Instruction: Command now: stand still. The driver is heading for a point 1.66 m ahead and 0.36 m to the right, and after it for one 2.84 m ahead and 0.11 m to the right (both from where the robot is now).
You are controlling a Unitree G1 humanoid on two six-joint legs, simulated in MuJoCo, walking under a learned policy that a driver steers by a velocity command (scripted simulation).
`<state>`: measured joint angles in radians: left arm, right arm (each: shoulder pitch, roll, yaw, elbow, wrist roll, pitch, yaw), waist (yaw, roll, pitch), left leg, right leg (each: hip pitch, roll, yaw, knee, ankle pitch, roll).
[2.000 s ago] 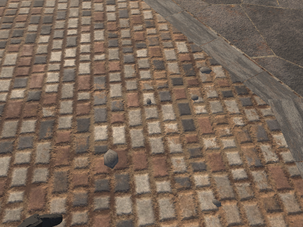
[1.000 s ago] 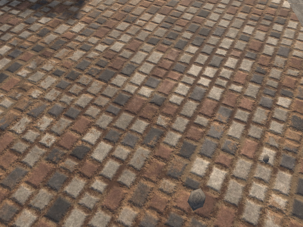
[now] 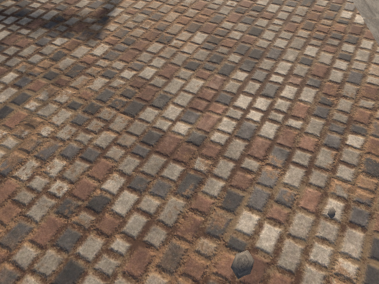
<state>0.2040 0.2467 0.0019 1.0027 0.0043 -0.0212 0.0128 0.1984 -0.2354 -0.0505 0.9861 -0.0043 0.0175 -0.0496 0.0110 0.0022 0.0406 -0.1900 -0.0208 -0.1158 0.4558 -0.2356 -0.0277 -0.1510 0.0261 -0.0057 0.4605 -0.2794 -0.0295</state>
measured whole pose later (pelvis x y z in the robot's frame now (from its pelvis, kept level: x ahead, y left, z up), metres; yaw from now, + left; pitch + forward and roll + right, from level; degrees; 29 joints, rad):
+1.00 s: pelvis +0.12 +0.06 +0.01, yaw -1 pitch +1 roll +0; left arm 0.27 0.29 0.05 0.94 -0.04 -0.09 0.00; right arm 0.35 -0.21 -0.03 1.09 0.00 -0.11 0.02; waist -0.02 -0.05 -0.02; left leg -0.11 -0.03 0.06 0.35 -0.25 0.05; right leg -0.51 -0.05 0.02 1.09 -0.24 -0.07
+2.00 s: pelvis +0.52 +0.02 +0.01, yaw -28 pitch +2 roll -1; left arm 0.21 0.29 0.06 0.74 -0.01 -0.03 0.00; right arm 0.33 -0.25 -0.05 0.79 0.00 -0.08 -0.01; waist -0.04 -0.04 -0.03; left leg -0.21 -0.01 -0.04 0.38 -0.21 0.02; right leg -0.53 0.01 0.05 0.94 -0.30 -0.01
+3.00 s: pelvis +0.96 -0.20 +0.00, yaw -10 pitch +2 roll +0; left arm 0.14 0.30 0.04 0.68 0.02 -0.10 0.00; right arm 0.30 -0.29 -0.06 0.68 0.01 -0.06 0.02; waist -0.03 -0.02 0.04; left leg -0.23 -0.13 -0.07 0.37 -0.15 0.10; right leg -0.65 -0.10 0.09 0.99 -0.26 0.05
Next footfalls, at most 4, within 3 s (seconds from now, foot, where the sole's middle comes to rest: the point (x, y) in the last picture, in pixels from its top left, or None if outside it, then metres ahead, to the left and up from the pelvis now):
0.84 left None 0.12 0.15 -0.78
1.32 right None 0.47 -0.07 -0.78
1.80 left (172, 261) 0.60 0.11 -0.78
2.24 right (257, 254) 0.63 -0.21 -0.78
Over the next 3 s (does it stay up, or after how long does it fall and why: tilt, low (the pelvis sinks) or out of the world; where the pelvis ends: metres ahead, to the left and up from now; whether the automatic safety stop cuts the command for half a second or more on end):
stays up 0.96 -0.20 0.00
